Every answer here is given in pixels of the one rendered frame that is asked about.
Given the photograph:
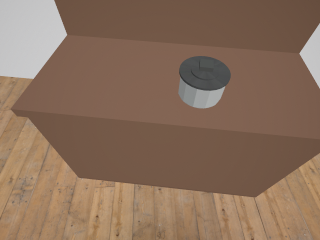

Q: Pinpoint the knob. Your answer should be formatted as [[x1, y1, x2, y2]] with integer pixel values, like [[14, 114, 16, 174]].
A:
[[199, 58, 214, 72]]

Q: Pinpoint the lid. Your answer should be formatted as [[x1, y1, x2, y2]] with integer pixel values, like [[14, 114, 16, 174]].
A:
[[179, 56, 231, 91]]

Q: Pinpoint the pot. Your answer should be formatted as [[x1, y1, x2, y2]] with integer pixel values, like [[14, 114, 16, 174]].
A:
[[178, 78, 226, 109]]

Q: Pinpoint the table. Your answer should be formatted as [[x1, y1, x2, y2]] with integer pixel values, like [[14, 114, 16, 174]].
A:
[[11, 0, 320, 198]]

